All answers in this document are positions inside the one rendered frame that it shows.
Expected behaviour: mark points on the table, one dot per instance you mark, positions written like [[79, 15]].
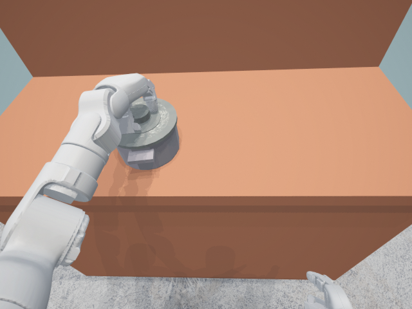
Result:
[[295, 150]]

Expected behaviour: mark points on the robot left upper arm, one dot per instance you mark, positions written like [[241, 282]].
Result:
[[49, 234]]

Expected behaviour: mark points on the pot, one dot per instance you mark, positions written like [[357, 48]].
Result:
[[152, 157]]

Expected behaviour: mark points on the knob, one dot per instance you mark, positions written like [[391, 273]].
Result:
[[141, 113]]

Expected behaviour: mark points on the lid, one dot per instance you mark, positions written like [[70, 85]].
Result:
[[159, 126]]

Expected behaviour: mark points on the robot right hand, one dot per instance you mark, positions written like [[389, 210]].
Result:
[[334, 295]]

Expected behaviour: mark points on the left robot forearm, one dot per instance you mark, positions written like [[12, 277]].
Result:
[[73, 172]]

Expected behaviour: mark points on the robot left hand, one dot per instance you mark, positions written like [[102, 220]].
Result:
[[135, 85]]

